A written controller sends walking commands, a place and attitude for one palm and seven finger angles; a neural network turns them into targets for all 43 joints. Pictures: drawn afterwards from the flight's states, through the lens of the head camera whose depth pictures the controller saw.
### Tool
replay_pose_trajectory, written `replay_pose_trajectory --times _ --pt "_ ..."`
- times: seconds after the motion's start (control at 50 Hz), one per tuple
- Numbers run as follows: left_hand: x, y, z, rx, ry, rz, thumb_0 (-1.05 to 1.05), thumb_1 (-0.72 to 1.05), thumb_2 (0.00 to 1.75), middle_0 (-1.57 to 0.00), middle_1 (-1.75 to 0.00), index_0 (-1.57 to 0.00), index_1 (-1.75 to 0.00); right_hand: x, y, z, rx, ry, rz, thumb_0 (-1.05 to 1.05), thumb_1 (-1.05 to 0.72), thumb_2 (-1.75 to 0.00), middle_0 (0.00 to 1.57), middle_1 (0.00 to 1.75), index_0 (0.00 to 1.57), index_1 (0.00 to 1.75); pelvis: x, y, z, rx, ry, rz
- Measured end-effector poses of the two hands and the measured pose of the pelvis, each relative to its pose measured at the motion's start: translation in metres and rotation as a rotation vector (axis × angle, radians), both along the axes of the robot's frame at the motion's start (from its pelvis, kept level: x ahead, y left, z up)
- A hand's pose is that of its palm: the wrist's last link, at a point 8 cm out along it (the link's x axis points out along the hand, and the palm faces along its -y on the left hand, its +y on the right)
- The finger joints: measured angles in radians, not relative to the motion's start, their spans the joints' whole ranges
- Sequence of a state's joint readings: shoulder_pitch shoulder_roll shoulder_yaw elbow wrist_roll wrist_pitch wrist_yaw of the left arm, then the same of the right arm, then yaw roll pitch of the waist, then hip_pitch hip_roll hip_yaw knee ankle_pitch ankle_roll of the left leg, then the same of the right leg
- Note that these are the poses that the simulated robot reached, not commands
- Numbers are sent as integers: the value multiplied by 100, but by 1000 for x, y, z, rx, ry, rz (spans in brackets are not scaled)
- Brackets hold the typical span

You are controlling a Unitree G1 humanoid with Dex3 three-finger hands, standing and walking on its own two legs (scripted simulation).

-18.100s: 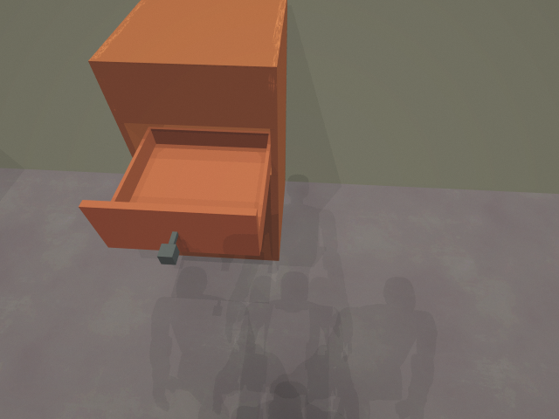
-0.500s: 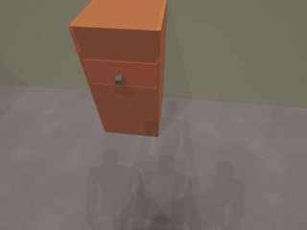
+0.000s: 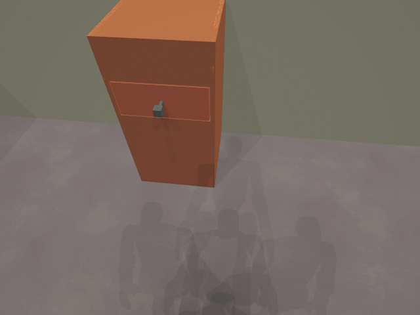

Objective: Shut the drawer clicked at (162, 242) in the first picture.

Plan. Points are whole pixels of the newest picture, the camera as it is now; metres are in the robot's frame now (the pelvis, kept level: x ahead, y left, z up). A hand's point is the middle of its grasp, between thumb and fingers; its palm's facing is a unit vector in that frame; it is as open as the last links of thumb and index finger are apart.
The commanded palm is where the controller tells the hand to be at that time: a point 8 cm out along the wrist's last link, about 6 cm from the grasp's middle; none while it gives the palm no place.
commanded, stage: look to check the result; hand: left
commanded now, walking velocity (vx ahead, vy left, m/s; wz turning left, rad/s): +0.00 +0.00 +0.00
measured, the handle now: (159, 108) +0.86 +0.25 -0.17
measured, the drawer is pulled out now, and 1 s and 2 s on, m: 0.00 0.00 0.00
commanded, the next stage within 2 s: stand and wait in 0.02 s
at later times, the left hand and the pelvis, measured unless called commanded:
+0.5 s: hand out of the picture +0.02 +0.18 -0.17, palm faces +0.04 -0.97 -0.22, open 7.3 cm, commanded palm none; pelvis +0.01 +0.00 +0.00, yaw +0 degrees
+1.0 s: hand out of the picture +0.01 +0.18 -0.17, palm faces +0.03 -0.97 -0.23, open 7.3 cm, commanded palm none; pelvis +0.00 +0.00 +0.00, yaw +0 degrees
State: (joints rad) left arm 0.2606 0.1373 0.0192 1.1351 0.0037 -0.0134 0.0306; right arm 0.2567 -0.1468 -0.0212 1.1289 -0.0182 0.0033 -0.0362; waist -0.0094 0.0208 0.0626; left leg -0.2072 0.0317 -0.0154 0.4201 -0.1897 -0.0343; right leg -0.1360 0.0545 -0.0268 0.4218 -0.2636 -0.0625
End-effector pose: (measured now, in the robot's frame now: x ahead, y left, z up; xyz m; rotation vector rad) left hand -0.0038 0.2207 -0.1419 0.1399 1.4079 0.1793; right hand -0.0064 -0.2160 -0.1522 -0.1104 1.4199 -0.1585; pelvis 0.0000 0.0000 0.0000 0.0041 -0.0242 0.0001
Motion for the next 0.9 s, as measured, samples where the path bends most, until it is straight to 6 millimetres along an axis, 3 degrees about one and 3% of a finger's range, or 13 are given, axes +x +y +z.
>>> replay_pose_trajectory --times 0.36,0.9 --pt "18 7 3 19 -37 -9 0 91 90 -20 -30 -20 -29 10 -9 2 -19 -16 3 0 -91 -90 20 30 20 30 6 -2 1 0 -8 -1" --pt "10 11 4 20 -10 -12 0 91 90 -20 -30 -20 -29 2 -9 3 -22 7 3 0 -91 -90 20 30 20 30 5 1 2 0 -7 -4"
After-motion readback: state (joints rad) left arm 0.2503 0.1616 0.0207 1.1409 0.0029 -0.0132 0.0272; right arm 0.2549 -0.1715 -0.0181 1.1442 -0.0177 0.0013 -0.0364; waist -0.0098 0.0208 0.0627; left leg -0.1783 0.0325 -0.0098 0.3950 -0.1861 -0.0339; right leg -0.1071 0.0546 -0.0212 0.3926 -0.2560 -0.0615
